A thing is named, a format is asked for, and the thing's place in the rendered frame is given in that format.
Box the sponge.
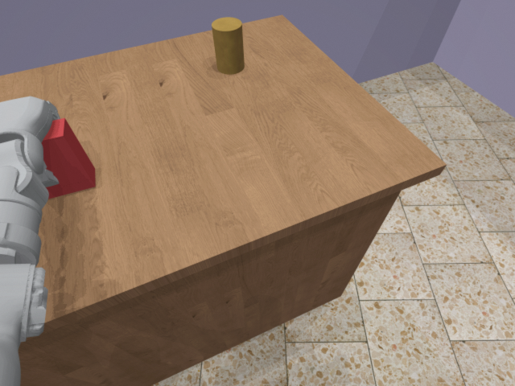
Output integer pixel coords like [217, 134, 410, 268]
[42, 118, 96, 199]

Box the robot left forearm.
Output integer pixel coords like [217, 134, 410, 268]
[0, 128, 49, 267]

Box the robot left upper arm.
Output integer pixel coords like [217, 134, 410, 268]
[0, 264, 48, 386]

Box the robot left hand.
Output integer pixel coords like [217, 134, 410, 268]
[0, 96, 60, 187]

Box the table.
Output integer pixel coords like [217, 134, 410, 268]
[0, 15, 447, 386]

